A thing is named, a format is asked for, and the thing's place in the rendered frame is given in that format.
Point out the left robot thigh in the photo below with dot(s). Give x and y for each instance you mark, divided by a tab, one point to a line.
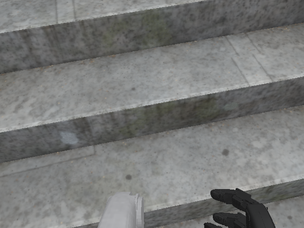
123	210

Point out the robot right hand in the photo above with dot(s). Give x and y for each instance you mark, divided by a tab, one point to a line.
256	214

